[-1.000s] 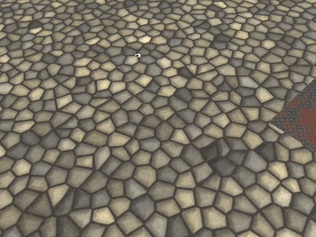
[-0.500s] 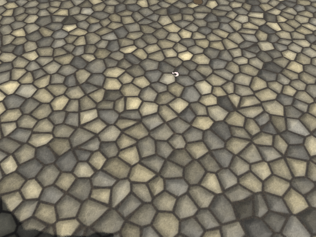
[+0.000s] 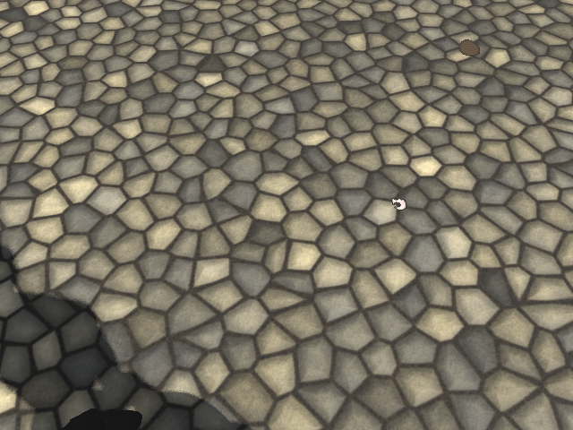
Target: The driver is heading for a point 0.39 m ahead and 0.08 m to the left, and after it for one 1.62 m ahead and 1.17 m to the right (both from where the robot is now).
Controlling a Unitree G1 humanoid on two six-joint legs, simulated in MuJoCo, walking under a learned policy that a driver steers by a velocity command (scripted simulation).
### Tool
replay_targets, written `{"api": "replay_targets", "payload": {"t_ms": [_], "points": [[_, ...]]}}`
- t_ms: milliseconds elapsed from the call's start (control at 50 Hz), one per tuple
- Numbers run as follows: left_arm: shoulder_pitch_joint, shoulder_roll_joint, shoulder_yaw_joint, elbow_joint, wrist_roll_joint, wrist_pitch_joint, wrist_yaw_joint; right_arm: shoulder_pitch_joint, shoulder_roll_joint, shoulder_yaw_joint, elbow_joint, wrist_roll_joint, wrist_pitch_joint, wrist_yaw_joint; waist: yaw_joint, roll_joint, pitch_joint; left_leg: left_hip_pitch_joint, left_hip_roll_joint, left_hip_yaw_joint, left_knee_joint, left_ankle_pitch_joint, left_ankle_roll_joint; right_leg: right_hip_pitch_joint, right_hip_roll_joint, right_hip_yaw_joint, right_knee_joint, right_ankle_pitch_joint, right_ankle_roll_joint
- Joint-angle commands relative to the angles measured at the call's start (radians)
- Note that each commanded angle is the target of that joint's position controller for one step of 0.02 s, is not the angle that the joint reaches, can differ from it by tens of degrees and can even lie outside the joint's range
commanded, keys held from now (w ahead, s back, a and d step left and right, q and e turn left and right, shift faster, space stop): w+q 0.34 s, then e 0.66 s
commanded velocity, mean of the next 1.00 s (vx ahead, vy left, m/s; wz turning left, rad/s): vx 0.28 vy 0.00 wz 0.07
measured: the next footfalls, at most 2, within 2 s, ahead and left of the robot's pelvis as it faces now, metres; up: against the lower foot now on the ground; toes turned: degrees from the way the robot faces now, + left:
left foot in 0.46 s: +0.35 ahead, +0.16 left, +0.00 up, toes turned +18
right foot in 0.98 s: +0.37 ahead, -0.04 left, +0.00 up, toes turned -5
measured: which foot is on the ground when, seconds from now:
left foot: up 0.00-0.44, down 0.46-0.98, up 1.00-1.00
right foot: down 0.00-0.44, up 0.46-0.96, down 0.98-1.00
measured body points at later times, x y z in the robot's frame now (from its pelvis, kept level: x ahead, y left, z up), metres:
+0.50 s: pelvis +0.24 +0.05 +0.00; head +0.28 +0.08 +0.45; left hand +0.15 +0.29 -0.15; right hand +0.51 -0.11 -0.09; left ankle +0.31 +0.15 -0.73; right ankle +0.10 -0.11 -0.67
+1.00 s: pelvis +0.32 +0.05 +0.00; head +0.34 +0.03 +0.45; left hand +0.43 +0.31 -0.11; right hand +0.40 -0.22 -0.14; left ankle +0.31 +0.15 -0.72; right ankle +0.33 -0.03 -0.73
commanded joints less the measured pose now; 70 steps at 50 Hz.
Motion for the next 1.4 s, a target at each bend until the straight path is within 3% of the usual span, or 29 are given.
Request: {"api": "replay_targets", "payload": {"t_ms": [20,80,160,280,360,400,420,440,460,480,500,520,540,560,600,640,740,880,940,960,980,1000,1020,1060,1100,1120,1160,1280,1400], "points": [[0.168,0.099,0.041,-0.009,-0.007,0.007,0.006,-0.016,-0.088,-0.010,-0.081,-0.017,-0.005,0.010,0.099,-0.035,-0.085,-0.438,0.126,0.044,0.270,0.106,-0.013,0.421,-0.358,0.469,-0.312,-0.204,-0.148],[0.199,0.090,0.036,0.028,-0.014,-0.013,0.006,-0.044,-0.063,-0.008,-0.097,-0.034,0.026,0.038,0.073,-0.123,-0.040,-0.388,0.167,0.073,0.216,0.152,-0.035,0.312,-0.276,0.233,-0.358,0.047,-0.109],[0.248,0.107,0.047,0.054,-0.026,-0.037,-0.003,-0.158,-0.045,0.002,-0.151,-0.034,0.043,0.061,0.076,-0.105,-0.030,-0.487,0.194,0.089,0.172,0.245,-0.053,0.338,-0.289,0.106,-0.406,0.168,-0.132],[0.293,0.122,0.054,0.084,-0.023,-0.032,-0.005,-0.357,-0.014,0.028,-0.225,-0.028,0.035,0.085,0.110,-0.100,0.019,-0.458,0.200,0.170,-0.141,0.450,-0.055,0.346,-0.251,-0.088,-0.420,0.229,-0.103],[0.361,0.145,0.059,0.116,-0.023,-0.017,0.002,-0.441,-0.017,0.034,-0.261,-0.040,0.032,0.089,0.134,-0.090,0.050,-0.392,0.171,0.230,-0.297,0.373,-0.013,0.421,-0.282,-0.138,-0.363,0.380,-0.085],[0.391,0.159,0.056,0.145,-0.024,-0.001,0.005,-0.386,-0.013,0.034,-0.242,-0.053,0.020,0.073,0.112,-0.107,0.017,-0.279,0.101,0.254,-0.362,0.295,0.017,0.462,-0.280,-0.150,-0.224,0.740,-0.076],[0.394,0.165,0.054,0.155,-0.028,0.005,0.006,-0.281,-0.021,0.028,-0.203,-0.060,0.007,0.062,0.069,-0.109,-0.040,-0.159,0.068,0.244,-0.424,0.325,0.036,0.465,-0.265,-0.154,-0.098,0.823,-0.063],[0.387,0.154,0.046,0.157,-0.039,0.007,0.005,-0.133,-0.037,0.021,-0.146,-0.074,-0.010,0.050,-0.002,-0.074,-0.123,0.057,0.077,0.228,-0.527,0.491,0.054,0.387,-0.228,-0.181,0.079,0.732,-0.036],[0.399,0.095,0.025,0.120,-0.049,0.003,0.001,-0.001,-0.116,0.007,-0.117,-0.093,-0.021,0.033,-0.040,0.037,-0.273,0.356,0.318,0.030,-0.463,0.846,0.093,0.180,-0.174,-0.175,0.341,0.262,-0.008],[0.527,0.003,-0.001,0.109,-0.089,0.016,-0.004,-0.007,-0.208,-0.012,-0.126,-0.058,-0.019,0.020,0.011,0.228,-0.480,0.598,0.657,-0.329,-0.438,1.342,0.279,-0.050,-0.003,-0.092,0.683,-0.543,0.025],[0.431,0.106,0.034,0.134,-0.071,0.035,0.016,0.013,-0.182,-0.016,-0.122,-0.009,-0.011,0.005,-0.031,0.044,-0.473,0.494,0.569,-0.201,-0.426,1.464,0.249,-0.031,-0.012,0.097,0.717,-0.460,0.015],[0.379,0.072,0.027,0.116,-0.079,0.033,0.013,-0.078,-0.135,0.003,-0.114,-0.004,-0.014,-0.002,0.015,0.099,-0.318,0.373,0.539,-0.081,-0.482,1.393,0.211,-0.075,-0.042,0.107,0.680,-0.416,0.011],[0.366,0.068,0.027,0.131,-0.060,0.035,0.014,-0.152,-0.062,0.025,-0.116,-0.006,-0.015,-0.003,0.054,0.054,-0.188,0.244,0.480,-0.016,-0.540,1.233,0.147,-0.087,-0.077,0.085,0.593,-0.365,0.013],[0.364,0.073,0.034,0.148,-0.039,0.047,0.013,-0.197,-0.023,0.039,-0.117,-0.004,-0.016,-0.009,0.080,0.063,-0.117,0.153,0.435,0.038,-0.583,1.146,0.102,-0.058,-0.089,0.075,0.541,-0.315,0.020],[0.416,0.055,0.041,0.169,-0.019,0.078,0.002,-0.229,-0.019,0.045,-0.120,-0.006,-0.018,-0.016,0.119,0.080,-0.118,0.023,0.402,0.132,-0.628,1.120,0.085,0.056,-0.064,0.039,0.541,-0.240,0.038],[0.424,0.035,0.046,0.163,-0.025,0.094,-0.004,-0.233,-0.053,0.033,-0.117,-0.007,-0.027,-0.017,0.143,0.076,-0.130,-0.012,0.400,0.184,-0.648,1.086,0.104,0.062,-0.049,0.017,0.551,-0.200,0.048],[0.291,0.032,0.054,0.104,-0.011,0.123,-0.014,-0.219,-0.037,0.031,-0.104,-0.016,-0.010,-0.033,0.119,0.118,-0.068,-0.033,0.399,0.243,-0.686,0.721,0.117,-0.023,-0.080,-0.002,0.406,-0.113,0.053],[0.193,0.045,0.053,0.027,-0.013,0.133,-0.033,-0.172,-0.096,0.002,-0.088,-0.026,0.027,-0.025,0.075,0.107,-0.064,0.019,0.475,0.232,-0.617,0.561,0.124,0.035,-0.064,-0.057,0.200,-0.228,0.011],[0.208,0.042,0.054,0.006,-0.020,0.118,-0.033,-0.180,-0.123,-0.012,-0.087,-0.020,0.044,-0.025,0.094,0.079,-0.067,0.017,0.472,0.258,-0.507,0.509,0.066,0.134,-0.040,-0.079,0.010,-0.185,-0.020],[0.234,0.060,0.058,0.011,-0.018,0.104,-0.028,-0.155,-0.120,-0.016,-0.077,-0.024,0.051,-0.023,0.108,0.017,-0.079,-0.017,0.435,0.290,-0.417,0.418,0.006,0.213,-0.040,-0.038,-0.115,-0.067,-0.035],[0.269,0.161,0.081,0.013,-0.005,0.087,-0.015,-0.121,-0.073,-0.007,-0.091,-0.028,0.058,-0.017,0.101,-0.210,-0.089,-0.144,0.328,0.373,-0.169,0.206,-0.066,0.304,-0.213,0.216,-0.245,0.151,-0.078],[0.314,0.285,0.114,0.014,-0.020,0.087,-0.011,-0.199,-0.021,0.010,-0.161,-0.015,0.070,-0.024,0.133,-0.370,-0.055,-0.390,0.121,0.327,0.006,-0.201,-0.121,0.340,-0.420,0.529,-0.262,0.516,-0.259],[0.368,0.248,0.113,0.032,-0.032,0.092,-0.006,-0.230,-0.057,0.007,-0.154,-0.023,0.085,-0.028,0.157,-0.181,-0.085,-0.408,0.148,0.193,0.153,-0.192,-0.128,0.366,-0.403,0.457,-0.236,0.541,-0.313],[0.233,0.175,0.090,0.007,-0.033,0.107,0.005,-0.220,-0.047,0.005,-0.139,-0.004,0.079,-0.022,0.093,-0.111,-0.041,-0.414,0.171,0.135,0.160,-0.022,-0.123,0.305,-0.273,0.310,-0.239,0.403,-0.248],[0.150,0.135,0.077,-0.023,-0.042,0.110,0.008,-0.202,-0.077,-0.004,-0.129,-0.029,0.073,-0.018,0.070,-0.123,-0.070,-0.392,0.159,0.139,0.152,0.069,-0.125,0.321,-0.207,0.257,-0.230,0.435,-0.210],[0.161,0.138,0.077,-0.025,-0.044,0.108,0.004,-0.192,-0.076,-0.006,-0.128,-0.030,0.075,-0.015,0.071,-0.105,-0.098,-0.378,0.149,0.138,0.159,0.080,-0.129,0.332,-0.203,0.254,-0.222,0.465,-0.210],[0.190,0.161,0.084,-0.019,-0.042,0.101,-0.001,-0.195,-0.059,-0.002,-0.136,-0.020,0.081,-0.014,0.079,-0.082,-0.111,-0.375,0.146,0.131,0.114,0.086,-0.138,0.348,-0.198,0.270,-0.220,0.433,-0.212],[0.223,0.194,0.095,-0.021,-0.027,0.109,-0.004,-0.254,-0.057,0.006,-0.176,-0.014,0.087,-0.024,0.118,-0.126,-0.084,-0.345,0.129,0.110,-0.069,0.069,-0.140,0.315,-0.193,0.379,-0.234,0.195,-0.223],[0.169,0.209,0.103,-0.037,-0.022,0.119,-0.019,-0.224,-0.066,0.011,-0.200,0.001,0.066,-0.032,0.104,-0.144,-0.098,-0.179,0.082,0.108,-0.259,0.052,-0.106,0.244,-0.168,0.486,-0.193,0.232,-0.189]]}}
Keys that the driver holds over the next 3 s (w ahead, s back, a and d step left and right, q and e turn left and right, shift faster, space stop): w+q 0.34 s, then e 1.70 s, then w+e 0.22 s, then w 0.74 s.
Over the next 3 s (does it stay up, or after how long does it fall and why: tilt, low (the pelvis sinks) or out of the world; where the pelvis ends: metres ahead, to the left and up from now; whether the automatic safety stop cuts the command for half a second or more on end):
stays up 0.51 -0.21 0.00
